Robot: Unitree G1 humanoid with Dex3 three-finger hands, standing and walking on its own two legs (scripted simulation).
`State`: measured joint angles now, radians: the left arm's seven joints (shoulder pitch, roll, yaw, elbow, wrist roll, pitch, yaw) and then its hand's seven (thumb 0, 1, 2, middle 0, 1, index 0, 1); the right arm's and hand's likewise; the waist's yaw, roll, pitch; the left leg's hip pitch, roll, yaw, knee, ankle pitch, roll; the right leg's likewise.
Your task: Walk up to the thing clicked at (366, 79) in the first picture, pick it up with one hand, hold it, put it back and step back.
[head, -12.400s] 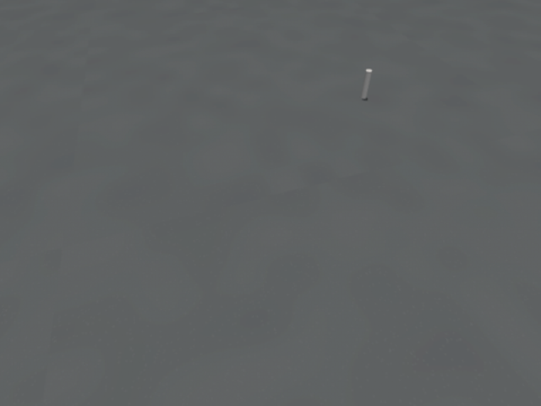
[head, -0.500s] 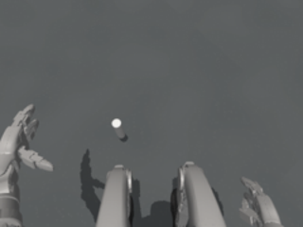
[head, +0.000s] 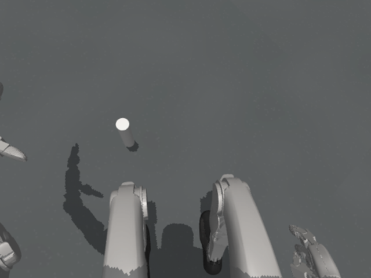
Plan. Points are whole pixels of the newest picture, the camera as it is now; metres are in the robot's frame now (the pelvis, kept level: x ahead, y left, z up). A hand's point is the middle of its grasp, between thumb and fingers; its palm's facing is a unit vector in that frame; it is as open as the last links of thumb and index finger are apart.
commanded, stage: go down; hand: left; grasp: from the side
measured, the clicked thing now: (126, 134) +0.50 +0.17 -0.36
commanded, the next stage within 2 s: approach in 0.84 s
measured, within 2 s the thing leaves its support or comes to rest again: neither
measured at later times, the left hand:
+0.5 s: hand (12, 109) +0.45 +0.35 -0.04, palm faces +0.02 -1.00 -0.09, open 17.4 cm
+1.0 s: hand (11, 105) +0.46 +0.35 -0.05, palm faces -0.01 -1.00 -0.08, open 17.3 cm
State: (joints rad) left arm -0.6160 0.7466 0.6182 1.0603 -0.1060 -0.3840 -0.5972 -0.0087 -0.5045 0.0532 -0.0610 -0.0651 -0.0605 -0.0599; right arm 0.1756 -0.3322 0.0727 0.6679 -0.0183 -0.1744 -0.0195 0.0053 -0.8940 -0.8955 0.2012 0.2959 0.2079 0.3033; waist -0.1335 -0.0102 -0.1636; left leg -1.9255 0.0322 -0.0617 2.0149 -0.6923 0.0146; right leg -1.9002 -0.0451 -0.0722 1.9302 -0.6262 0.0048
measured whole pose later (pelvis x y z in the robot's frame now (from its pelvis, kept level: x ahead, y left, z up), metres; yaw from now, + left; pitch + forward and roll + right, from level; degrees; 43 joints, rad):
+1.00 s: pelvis -0.02 +0.00 -0.07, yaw -2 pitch +32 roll -8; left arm -0.83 0.95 0.68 1.16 -0.10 -0.38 -0.70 -0.01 -0.50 0.06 -0.06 -0.08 -0.06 -0.08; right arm 0.16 -0.36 0.16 0.65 -0.05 -0.14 -0.01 0.00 -0.89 -0.90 0.20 0.30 0.21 0.30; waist -0.20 -0.02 -0.08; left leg -2.13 0.02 -0.10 2.24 -0.68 0.02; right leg -2.08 -0.05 -0.10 2.12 -0.61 0.01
